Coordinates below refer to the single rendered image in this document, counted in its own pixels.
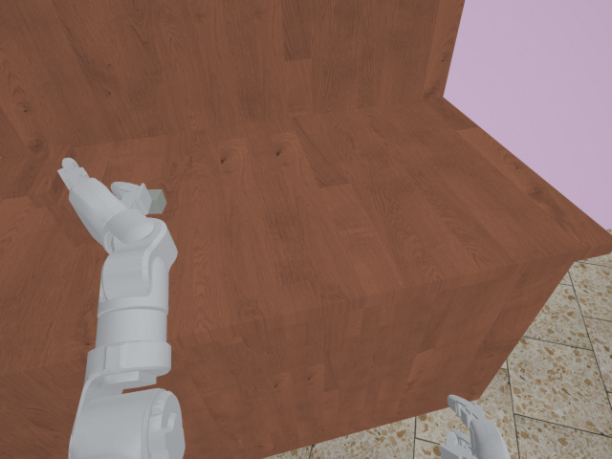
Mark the left robot forearm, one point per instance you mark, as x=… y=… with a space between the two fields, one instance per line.
x=131 y=348

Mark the counter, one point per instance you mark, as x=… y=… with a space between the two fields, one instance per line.
x=352 y=248

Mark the tap lever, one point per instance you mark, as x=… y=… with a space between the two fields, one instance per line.
x=158 y=201

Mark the left robot hand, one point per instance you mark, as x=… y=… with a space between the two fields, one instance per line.
x=94 y=203

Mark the right robot hand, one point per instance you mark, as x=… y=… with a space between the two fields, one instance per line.
x=485 y=440

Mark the robot left upper arm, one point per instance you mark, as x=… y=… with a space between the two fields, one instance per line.
x=144 y=424

